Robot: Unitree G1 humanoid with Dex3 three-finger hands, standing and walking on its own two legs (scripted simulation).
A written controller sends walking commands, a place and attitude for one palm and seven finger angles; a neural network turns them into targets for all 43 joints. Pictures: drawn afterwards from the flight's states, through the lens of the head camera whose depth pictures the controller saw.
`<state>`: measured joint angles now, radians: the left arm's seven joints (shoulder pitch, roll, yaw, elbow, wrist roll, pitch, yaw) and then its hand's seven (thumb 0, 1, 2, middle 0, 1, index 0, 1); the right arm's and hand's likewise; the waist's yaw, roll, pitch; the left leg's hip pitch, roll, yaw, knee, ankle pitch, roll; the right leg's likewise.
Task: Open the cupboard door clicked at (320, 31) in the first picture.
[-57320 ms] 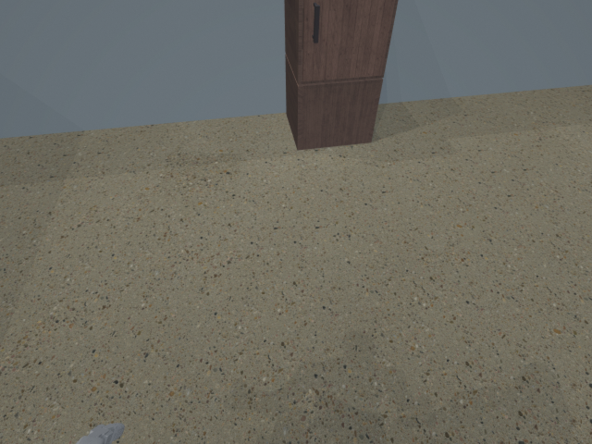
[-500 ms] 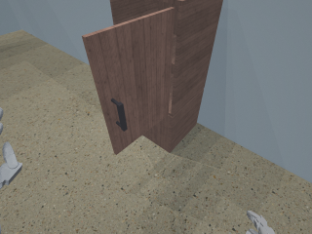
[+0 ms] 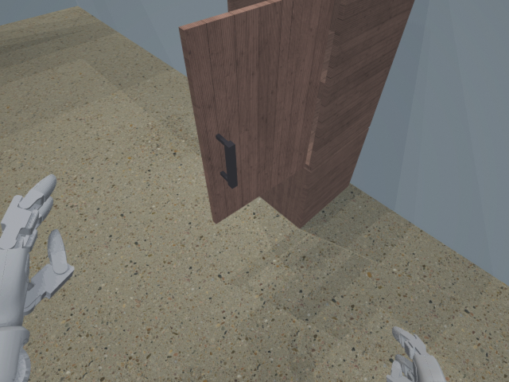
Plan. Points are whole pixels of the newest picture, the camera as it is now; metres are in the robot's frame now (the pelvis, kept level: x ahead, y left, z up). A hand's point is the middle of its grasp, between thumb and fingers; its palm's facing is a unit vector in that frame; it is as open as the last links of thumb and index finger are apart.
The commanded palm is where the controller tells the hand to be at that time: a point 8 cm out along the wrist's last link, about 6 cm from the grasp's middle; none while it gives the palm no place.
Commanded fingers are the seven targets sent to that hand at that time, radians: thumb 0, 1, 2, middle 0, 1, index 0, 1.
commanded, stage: let the arm hang, fingers relaxed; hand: left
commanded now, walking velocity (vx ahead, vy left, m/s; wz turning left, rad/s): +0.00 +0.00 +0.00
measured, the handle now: (226, 161) +0.62 +0.11 -0.07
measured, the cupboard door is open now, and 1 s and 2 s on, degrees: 86 86 86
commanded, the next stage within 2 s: look to check the result in 1.06 s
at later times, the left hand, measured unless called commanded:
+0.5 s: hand out of the picture -0.06 +0.20 -0.17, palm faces +0.06 -0.97 -0.23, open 7.2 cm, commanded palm none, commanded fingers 0.00 0.90 0.90 -0.20 -0.30 -0.20 -0.30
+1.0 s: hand out of the picture -0.01 +0.19 -0.17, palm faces +0.04 -0.98 -0.19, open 7.3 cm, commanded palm none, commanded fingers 0.00 0.90 0.90 -0.20 -0.30 -0.20 -0.30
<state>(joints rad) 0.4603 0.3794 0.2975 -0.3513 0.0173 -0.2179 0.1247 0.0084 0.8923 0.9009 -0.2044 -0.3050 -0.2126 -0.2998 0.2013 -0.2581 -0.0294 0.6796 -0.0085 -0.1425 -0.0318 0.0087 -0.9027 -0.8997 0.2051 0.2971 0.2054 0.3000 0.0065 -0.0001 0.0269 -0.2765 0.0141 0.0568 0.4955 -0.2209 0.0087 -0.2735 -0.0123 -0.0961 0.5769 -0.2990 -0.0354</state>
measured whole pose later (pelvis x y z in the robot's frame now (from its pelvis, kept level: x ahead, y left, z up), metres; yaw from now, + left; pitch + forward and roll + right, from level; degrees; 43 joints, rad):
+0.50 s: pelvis -0.03 +0.01 +0.01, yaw +3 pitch -1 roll -1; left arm 0.33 0.21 0.01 1.05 0.01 0.03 0.02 0.00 0.94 0.90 -0.20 -0.30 -0.21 -0.30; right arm 0.30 -0.17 0.00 1.08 -0.03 0.04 -0.01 0.00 -0.91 -0.90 0.20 0.30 0.20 0.30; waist 0.00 0.01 0.06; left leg -0.29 0.01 0.00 0.46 -0.16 0.01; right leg -0.21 0.02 -0.04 0.44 -0.22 -0.03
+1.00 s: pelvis -0.01 +0.02 +0.01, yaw +1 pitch -1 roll +0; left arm 0.26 0.14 0.00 1.13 0.02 0.00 0.04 0.01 0.92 0.90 -0.20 -0.30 -0.20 -0.30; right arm 0.26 -0.14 0.00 1.14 -0.02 0.00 -0.03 0.01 -0.92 -0.90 0.20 0.30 0.20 0.30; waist -0.01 0.00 0.03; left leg -0.23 -0.02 0.04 0.40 -0.16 0.03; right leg -0.18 0.00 -0.01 0.43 -0.24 -0.01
